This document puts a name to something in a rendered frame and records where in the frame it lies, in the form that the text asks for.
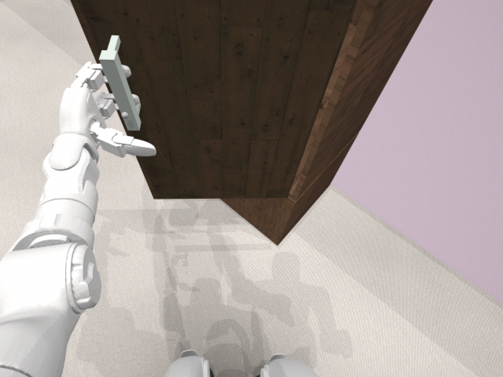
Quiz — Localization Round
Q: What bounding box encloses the handle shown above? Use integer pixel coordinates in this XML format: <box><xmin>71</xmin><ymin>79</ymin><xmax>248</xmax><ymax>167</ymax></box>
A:
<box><xmin>99</xmin><ymin>35</ymin><xmax>141</xmax><ymax>130</ymax></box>

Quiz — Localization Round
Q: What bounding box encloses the robot left upper arm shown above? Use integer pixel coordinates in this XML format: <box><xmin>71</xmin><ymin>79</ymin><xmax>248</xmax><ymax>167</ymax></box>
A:
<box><xmin>0</xmin><ymin>243</ymin><xmax>101</xmax><ymax>377</ymax></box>

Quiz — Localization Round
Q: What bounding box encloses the robot left hand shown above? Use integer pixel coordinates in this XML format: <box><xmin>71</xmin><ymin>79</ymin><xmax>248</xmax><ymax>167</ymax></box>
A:
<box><xmin>59</xmin><ymin>62</ymin><xmax>156</xmax><ymax>158</ymax></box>

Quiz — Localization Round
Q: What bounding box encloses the cupboard door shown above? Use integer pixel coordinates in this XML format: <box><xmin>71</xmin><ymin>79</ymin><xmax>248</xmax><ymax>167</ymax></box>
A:
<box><xmin>70</xmin><ymin>0</ymin><xmax>358</xmax><ymax>199</ymax></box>

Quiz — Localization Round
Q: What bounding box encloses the left robot thigh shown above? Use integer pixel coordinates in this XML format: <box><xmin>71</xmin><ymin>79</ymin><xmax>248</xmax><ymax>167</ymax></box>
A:
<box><xmin>163</xmin><ymin>356</ymin><xmax>210</xmax><ymax>377</ymax></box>

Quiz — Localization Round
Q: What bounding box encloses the left robot forearm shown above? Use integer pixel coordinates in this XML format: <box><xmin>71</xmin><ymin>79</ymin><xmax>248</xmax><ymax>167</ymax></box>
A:
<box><xmin>0</xmin><ymin>134</ymin><xmax>100</xmax><ymax>264</ymax></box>

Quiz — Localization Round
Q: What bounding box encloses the robot right shin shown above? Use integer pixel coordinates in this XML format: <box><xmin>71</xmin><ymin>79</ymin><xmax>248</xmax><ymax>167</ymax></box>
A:
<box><xmin>267</xmin><ymin>353</ymin><xmax>285</xmax><ymax>364</ymax></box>

